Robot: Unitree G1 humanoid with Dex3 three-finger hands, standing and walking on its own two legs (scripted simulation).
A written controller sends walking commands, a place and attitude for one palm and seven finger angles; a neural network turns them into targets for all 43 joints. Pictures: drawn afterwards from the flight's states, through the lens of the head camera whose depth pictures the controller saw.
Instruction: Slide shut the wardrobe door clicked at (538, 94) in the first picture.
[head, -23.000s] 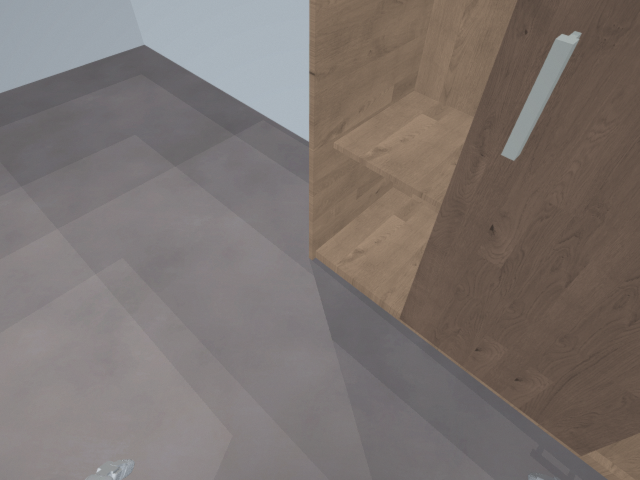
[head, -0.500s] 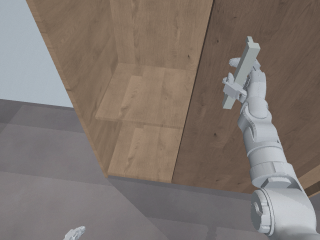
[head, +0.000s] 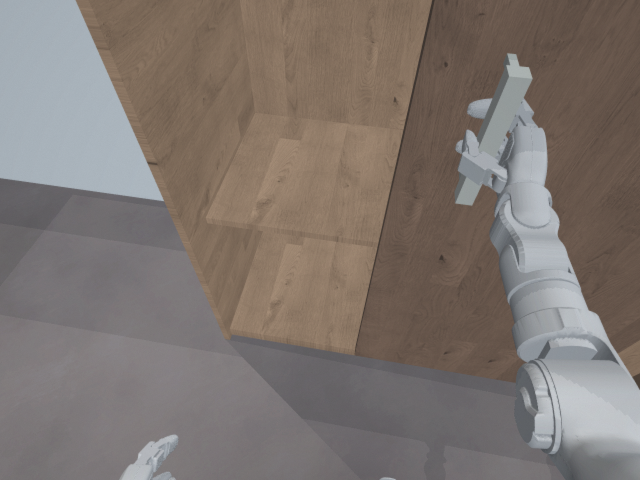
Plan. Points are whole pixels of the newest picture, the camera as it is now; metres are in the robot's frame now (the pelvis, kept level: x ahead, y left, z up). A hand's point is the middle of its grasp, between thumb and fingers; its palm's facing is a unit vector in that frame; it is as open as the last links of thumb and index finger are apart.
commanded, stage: step sideways, sliding the door along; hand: right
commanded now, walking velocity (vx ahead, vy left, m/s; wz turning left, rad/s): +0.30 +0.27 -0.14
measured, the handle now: (485, 135) +0.51 -0.18 +0.16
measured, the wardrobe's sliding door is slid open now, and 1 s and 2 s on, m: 0.41 0.38 0.32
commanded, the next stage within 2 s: none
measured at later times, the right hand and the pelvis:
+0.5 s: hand (462, 156) +0.47 -0.14 +0.16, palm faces +0.25 +0.96 -0.09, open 6.1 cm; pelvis +0.03 +0.06 +0.01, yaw -4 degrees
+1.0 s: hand (434, 150) +0.48 -0.11 +0.16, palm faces +0.45 +0.88 -0.12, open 6.4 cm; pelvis +0.11 +0.16 +0.01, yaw -10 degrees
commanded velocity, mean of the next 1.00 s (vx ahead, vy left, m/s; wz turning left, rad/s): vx -0.07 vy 0.26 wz -0.08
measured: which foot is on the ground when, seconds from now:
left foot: down 0.00-0.32, up 0.34-0.58, down 0.60-1.00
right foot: down 0.00-0.20, up 0.22-0.30, down 0.32-1.00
